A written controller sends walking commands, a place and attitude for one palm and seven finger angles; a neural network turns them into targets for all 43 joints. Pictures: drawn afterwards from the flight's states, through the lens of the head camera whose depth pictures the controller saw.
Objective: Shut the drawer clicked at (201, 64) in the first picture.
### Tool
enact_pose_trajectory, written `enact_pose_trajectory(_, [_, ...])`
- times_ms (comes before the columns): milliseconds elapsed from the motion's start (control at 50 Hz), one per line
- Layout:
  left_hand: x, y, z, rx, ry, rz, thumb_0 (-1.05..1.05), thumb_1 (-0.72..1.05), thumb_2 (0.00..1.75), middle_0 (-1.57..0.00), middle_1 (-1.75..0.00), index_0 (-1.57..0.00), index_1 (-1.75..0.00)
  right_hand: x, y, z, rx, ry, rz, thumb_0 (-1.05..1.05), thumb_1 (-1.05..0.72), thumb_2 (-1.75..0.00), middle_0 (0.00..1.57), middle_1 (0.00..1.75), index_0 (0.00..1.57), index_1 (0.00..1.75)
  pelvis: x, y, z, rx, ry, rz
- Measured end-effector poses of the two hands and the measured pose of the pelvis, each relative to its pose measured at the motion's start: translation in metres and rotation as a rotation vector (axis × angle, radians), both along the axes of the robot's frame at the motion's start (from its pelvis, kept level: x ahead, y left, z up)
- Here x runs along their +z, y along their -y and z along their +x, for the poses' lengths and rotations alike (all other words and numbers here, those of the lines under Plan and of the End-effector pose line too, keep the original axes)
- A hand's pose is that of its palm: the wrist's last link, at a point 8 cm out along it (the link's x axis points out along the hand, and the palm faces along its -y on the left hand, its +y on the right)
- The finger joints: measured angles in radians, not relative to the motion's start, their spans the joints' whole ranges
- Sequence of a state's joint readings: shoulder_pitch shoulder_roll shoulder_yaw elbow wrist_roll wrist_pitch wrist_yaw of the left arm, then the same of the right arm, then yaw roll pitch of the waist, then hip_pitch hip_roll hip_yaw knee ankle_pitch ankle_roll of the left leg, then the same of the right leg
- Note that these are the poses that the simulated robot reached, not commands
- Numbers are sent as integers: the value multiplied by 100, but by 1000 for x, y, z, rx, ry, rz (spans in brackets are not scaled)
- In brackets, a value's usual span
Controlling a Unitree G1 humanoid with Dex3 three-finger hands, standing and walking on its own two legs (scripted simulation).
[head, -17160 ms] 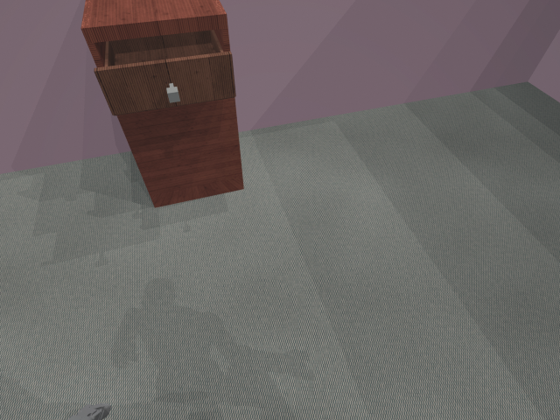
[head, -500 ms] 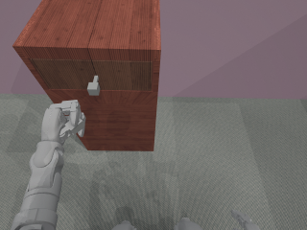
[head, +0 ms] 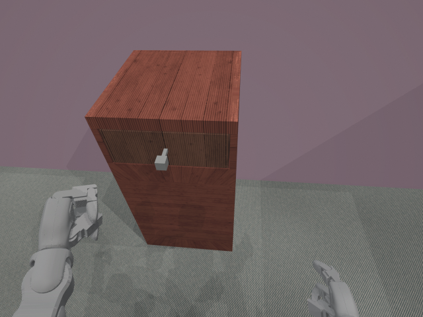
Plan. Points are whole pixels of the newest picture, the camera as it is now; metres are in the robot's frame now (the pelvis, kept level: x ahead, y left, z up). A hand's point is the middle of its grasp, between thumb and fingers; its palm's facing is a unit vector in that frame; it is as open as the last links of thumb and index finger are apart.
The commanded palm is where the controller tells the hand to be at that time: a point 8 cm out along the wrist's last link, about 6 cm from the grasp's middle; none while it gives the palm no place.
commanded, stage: draw the hand back to the body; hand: left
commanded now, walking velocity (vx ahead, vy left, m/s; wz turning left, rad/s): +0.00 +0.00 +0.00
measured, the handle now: (163, 158) +0.56 +0.21 -0.07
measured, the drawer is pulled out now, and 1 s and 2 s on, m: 0.00 0.00 0.00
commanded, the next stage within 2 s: step back with the hand held close in 0.48 s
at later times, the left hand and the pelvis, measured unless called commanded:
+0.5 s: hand (47, 247) +0.17 +0.23 +0.16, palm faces +0.43 -0.81 -0.41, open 3.2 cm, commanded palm +0.12 +0.27 +0.18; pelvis -0.01 -0.01 +0.00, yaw +0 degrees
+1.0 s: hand (32, 259) +0.15 +0.25 +0.16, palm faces +0.33 -0.79 -0.52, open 3.2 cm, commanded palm +0.09 +0.29 +0.18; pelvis -0.04 +0.01 +0.00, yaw +0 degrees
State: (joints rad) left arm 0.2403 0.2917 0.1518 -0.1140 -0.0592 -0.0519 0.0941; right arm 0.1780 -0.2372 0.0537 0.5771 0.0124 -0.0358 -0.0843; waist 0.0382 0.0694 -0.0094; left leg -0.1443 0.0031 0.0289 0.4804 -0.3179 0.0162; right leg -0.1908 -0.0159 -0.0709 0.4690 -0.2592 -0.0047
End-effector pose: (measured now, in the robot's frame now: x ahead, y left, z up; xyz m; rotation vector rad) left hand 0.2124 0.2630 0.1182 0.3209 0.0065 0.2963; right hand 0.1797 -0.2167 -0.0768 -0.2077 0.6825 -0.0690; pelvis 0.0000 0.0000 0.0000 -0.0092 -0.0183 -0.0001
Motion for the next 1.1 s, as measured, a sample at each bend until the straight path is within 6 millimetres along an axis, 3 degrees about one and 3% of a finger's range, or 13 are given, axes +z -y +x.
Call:
enact_pose_trajectory(360, [71, -7, -82, 82, 161, 195, 1, 89, 90, -141, -160, -140, -160, 1, 4, -5, 21, 49, 23, 1, -90, -89, 20, 30, 20, 30, 3, 6, -3, 1, 57, -3])
enact_pose_trajectory(580, [59, -4, -89, 89, 153, 162, 1, 89, 90, -141, -160, -140, -160, -1, 8, -22, 3, 53, 17, 1, -90, -89, 20, 30, 20, 29, 3, 8, -14, -1, 70, 1])
enact_pose_trajectory(740, [73, -12, -85, 57, 205, 239, 1, 89, 90, -141, -160, -140, -160, 0, 15, -36, -33, 12, -1, 1, -90, -89, 20, 30, 20, 30, 4, 5, -21, 1, 19, -9])
enact_pose_trajectory(880, [60, -16, -86, -2, 113, 249, 1, 89, 90, -141, -160, -140, -160, -6, 23, -56, -104, -70, -36, 1, -90, -89, 20, 30, 20, 29, 3, -7, -29, -4, -27, 1])
enact_pose_trajectory(1100, [65, -27, -111, 4, 154, 295, 1, 89, 90, -141, -160, -140, -160, -5, 7, -68, -94, -50, -35, 1, -90, -89, 20, 30, 20, 29, -3, -13, -52, -3, -30, 13])
